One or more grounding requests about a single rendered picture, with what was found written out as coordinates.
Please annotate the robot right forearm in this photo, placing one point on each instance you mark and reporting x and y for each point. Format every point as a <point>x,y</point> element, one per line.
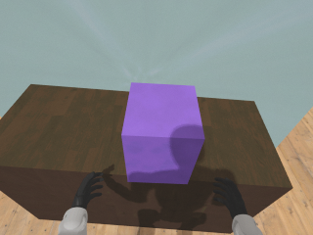
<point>244,224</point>

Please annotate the left robot hand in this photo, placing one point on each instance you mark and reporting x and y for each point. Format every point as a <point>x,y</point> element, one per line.
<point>83,194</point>

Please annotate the carton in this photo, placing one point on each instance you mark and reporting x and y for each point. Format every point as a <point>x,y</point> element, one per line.
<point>162,133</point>

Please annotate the right robot hand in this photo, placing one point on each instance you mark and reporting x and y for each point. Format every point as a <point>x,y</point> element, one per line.
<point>234,201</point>

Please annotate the robot left forearm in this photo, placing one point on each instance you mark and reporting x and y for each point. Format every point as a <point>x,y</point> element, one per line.
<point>74,222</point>

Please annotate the pedestal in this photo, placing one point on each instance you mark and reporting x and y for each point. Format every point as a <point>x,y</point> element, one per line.
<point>54,136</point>

